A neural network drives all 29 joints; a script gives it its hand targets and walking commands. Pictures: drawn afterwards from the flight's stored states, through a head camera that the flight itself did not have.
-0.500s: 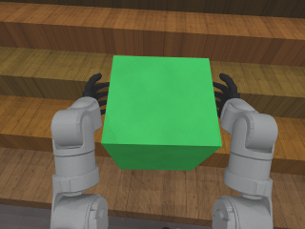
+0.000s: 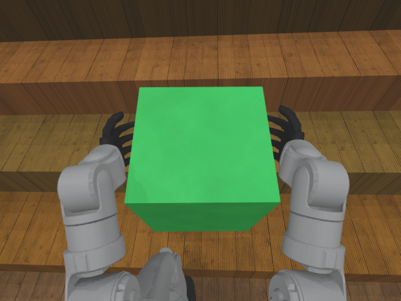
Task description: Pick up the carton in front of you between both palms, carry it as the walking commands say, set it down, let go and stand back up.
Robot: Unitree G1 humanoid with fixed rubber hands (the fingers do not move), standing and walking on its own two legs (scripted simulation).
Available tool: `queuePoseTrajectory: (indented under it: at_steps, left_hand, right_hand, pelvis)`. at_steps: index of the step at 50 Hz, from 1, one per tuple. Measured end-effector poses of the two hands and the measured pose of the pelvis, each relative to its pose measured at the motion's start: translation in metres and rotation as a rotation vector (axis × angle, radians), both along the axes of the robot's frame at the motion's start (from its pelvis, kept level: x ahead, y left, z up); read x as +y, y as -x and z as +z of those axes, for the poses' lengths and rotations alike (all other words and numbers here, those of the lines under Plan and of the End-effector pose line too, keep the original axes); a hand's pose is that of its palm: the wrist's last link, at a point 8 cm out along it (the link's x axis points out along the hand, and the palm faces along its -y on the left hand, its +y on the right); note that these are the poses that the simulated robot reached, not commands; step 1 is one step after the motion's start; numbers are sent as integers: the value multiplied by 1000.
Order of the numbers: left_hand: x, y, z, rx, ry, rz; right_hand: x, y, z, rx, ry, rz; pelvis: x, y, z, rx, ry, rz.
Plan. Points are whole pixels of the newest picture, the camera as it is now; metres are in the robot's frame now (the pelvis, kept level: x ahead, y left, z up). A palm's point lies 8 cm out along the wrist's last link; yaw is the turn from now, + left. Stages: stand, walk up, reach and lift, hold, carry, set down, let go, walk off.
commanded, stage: carry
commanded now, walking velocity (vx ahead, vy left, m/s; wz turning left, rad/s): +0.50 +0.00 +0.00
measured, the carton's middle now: (201, 169) +0.37 -0.01 +0.05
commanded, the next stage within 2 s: none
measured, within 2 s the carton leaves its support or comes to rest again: neither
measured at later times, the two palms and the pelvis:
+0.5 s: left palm out of the picture +0.65 +0.16 +0.37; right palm out of the picture +0.70 -0.13 +0.39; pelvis +0.31 -0.04 +0.21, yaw -1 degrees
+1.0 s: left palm out of the picture +1.02 +0.12 +0.54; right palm out of the picture +0.96 -0.18 +0.53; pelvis +0.61 +0.04 +0.39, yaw +0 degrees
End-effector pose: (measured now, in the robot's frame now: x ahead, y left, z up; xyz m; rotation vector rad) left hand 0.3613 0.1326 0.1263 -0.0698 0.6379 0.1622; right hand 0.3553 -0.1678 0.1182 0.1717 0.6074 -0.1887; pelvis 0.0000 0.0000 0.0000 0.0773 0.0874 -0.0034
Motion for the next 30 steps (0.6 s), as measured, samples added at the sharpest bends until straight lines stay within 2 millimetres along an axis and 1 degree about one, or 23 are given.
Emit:
queuePoseTrajectory:
  at_steps: [2,4,6,8,10,12,14,16,18,21,23,24,25,27,29,30]
  left_hand:
    - [-9,-34,8,28,10,-59]
    - [-19,-58,23,45,32,-93]
    - [-25,-77,46,50,46,-102]
    - [-28,-98,75,31,43,-109]
    - [-29,-123,106,-7,36,-118]
    - [-27,-149,135,-55,31,-116]
    - [-25,-175,161,-102,43,-107]
    - [-21,-200,183,-132,55,-89]
    - [-15,-225,200,-137,57,-61]
    - [-2,-261,221,-94,40,-2]
    - [12,-277,235,-47,32,61]
    - [21,-282,241,-27,22,100]
    - [29,-286,248,-7,10,130]
    - [41,-296,264,36,-9,171]
    - [49,-311,285,51,-1,192]
    - [52,-322,297,46,2,195]
  right_hand:
    - [-9,-16,12,32,33,-46]
    - [-15,-28,30,53,40,-71]
    - [-21,-43,54,58,31,-95]
    - [-24,-64,84,39,18,-110]
    - [-25,-90,118,3,25,-109]
    - [-23,-119,153,-43,57,-95]
    - [-21,-150,187,-89,93,-74]
    - [-18,-182,216,-119,114,-49]
    - [-12,-216,238,-126,127,-17]
    - [1,-271,258,-89,123,54]
    - [16,-310,266,-46,102,128]
    - [26,-328,271,-29,89,167]
    - [35,-343,275,-10,72,196]
    - [49,-365,286,28,40,220]
    - [58,-383,304,44,24,222]
    - [60,-393,315,40,21,220]
  pelvis:
    - [7,-20,21,-18,-7,11]
    - [10,-41,46,-29,-7,9]
    - [14,-64,73,-37,3,-1]
    - [17,-88,97,-41,27,-12]
    - [17,-113,117,-42,53,-22]
    - [13,-139,131,-37,78,-22]
    - [7,-167,140,-36,100,-13]
    - [0,-195,147,-44,123,-3]
    - [-7,-224,156,-42,147,-5]
    - [-21,-266,174,-18,174,1]
    - [-32,-291,192,-17,170,7]
    - [-36,-299,203,-26,173,-3]
    - [-38,-305,214,-32,174,-3]
    - [-40,-323,240,-43,171,6]
    - [-42,-343,265,-48,149,11]
    - [-43,-354,277,-51,135,15]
